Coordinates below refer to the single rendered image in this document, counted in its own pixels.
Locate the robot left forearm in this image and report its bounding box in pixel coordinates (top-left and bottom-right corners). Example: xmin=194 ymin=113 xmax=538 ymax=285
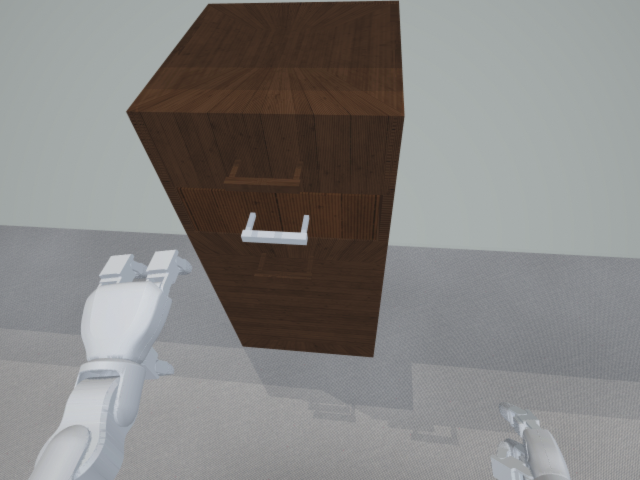
xmin=28 ymin=358 xmax=146 ymax=480

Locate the handle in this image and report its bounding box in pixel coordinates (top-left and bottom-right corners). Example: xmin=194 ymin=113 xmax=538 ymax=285
xmin=241 ymin=212 xmax=309 ymax=245
xmin=223 ymin=177 xmax=301 ymax=194
xmin=254 ymin=270 xmax=313 ymax=284

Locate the right robot hand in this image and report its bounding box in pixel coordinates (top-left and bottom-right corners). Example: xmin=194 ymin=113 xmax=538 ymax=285
xmin=491 ymin=402 xmax=571 ymax=480

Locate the drawer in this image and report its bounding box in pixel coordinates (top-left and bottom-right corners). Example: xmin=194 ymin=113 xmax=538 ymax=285
xmin=177 ymin=187 xmax=380 ymax=240

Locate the left robot hand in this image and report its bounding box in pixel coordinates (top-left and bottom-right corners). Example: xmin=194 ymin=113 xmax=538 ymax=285
xmin=81 ymin=250 xmax=192 ymax=380

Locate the cabinet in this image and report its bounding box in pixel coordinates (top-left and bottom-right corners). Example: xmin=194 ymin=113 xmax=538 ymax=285
xmin=126 ymin=1 xmax=405 ymax=357

